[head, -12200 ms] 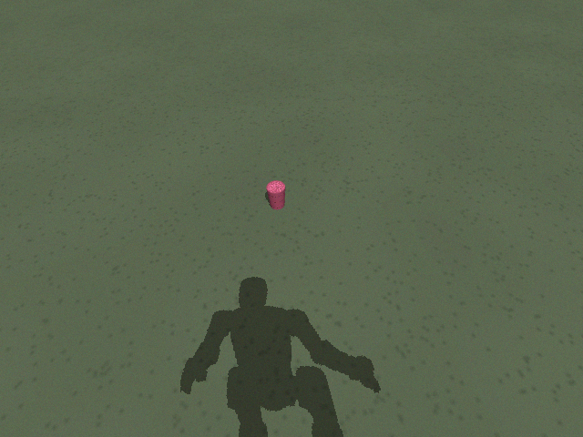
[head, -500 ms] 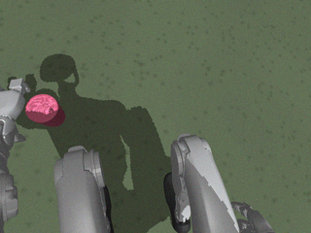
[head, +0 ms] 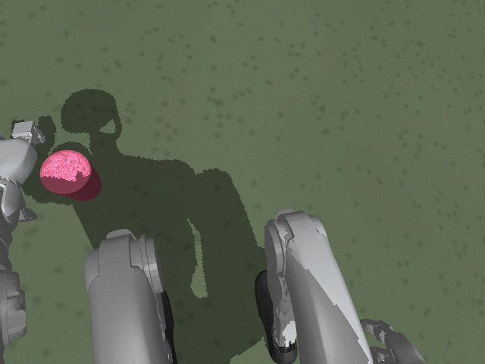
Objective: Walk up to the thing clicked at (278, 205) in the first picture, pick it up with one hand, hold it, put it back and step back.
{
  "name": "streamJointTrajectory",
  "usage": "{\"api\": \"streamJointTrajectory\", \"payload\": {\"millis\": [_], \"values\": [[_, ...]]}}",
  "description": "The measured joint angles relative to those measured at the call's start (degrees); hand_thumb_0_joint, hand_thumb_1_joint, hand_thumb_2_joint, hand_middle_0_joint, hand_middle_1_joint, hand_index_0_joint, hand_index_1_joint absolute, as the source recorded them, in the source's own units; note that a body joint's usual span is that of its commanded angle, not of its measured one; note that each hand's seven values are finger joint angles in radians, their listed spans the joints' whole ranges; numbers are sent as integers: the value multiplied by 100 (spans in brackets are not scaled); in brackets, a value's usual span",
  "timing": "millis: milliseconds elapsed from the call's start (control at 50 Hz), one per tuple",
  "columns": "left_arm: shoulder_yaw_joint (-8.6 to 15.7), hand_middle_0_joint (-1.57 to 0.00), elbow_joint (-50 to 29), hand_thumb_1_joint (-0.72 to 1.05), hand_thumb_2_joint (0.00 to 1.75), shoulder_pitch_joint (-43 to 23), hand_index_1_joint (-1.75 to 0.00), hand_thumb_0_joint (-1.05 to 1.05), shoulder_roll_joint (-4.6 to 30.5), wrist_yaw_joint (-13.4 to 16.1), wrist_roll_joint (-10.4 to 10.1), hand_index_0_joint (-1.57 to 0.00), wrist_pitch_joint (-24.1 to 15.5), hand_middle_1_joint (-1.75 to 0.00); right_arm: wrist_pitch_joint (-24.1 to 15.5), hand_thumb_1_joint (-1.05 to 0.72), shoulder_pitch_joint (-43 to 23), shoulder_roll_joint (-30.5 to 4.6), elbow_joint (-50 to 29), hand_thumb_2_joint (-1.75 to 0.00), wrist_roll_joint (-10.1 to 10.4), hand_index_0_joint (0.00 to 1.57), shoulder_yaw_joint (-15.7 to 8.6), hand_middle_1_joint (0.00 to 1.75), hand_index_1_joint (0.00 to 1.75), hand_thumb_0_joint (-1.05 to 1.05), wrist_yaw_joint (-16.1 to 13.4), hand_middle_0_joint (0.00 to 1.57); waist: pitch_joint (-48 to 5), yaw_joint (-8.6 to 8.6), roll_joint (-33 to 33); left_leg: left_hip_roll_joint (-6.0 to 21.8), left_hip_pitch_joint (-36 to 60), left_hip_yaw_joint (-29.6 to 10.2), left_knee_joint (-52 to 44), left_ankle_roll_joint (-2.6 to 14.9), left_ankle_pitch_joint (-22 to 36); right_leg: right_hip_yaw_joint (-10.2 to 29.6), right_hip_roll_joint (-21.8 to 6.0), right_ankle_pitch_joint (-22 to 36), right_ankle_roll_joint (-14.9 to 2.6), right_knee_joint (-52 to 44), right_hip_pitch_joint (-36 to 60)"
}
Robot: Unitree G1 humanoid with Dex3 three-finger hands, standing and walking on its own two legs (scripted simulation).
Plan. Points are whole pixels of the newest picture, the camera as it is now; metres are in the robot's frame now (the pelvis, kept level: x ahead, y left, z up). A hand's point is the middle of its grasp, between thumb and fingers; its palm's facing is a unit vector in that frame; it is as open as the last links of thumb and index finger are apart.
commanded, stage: rise first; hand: left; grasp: from above
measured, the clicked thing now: (76, 179) +0.45 +0.31 -0.28
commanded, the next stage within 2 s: approach in 0.74 s
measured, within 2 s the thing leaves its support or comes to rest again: neither
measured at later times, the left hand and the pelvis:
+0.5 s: hand (22, 186) +0.41 +0.34 -0.15, palm faces -0.44 -0.08 -0.89, open 14.0 cm; pelvis +0.00 +0.00 +0.00, yaw +0 degrees
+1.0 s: hand (28, 186) +0.41 +0.34 -0.16, palm faces -0.47 -0.07 -0.88, open 14.0 cm; pelvis +0.00 +0.00 +0.00, yaw +0 degrees
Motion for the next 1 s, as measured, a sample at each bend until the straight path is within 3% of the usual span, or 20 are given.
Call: {"api": "streamJointTrajectory", "payload": {"millis": [340, 820, 900, 1000], "values": [[-163, -11, 159, -56, 105, -90, -105, 0, 16, 1, 41, -8, -32, -101, -28, -91, -22, -8, -11, -90, 28, 20, 32, 29, 30, 1, -17, 20, -51, -20, -17, -32, 21, 20, -75, 4, 100, 8, -25, 76, -11, -58, 26], [27, -12, 51, -53, 102, -53, -103, 0, -26, 17, 11, -11, -44, -101, -62, -91, 10, -13, 27, -90, -23, 20, 27, 29, 30, 1, -7, 20, 20, -27, 28, -29, -1, 4, -54, -28, 68, 2, -11, 61, -21, -28, -25], [-43, -12, 112, -54, 103, -64, -103, 0, 1, -4, 10, -10, -30, -100, -58, -91, 12, -11, 31, -90, -14, 20, 21, 29, 30, 1, -1, 20, -5, -24, 14, -24, 18, 13, -71, -25, 51, 8, -8, 49, -21, -45, -10], [-347, -11, 220, -54, 104, -148, -104, 0, -58, 5, -38, -9, -14, -101, -101, -91, -6, -13, 57, -89, -32, 20, 14, 29, 30, 1, 12, 20, -5, -21, -28, -30, 7, 18, -67, -20, 59, 14, -11, 52, -13, -42, -15]]}}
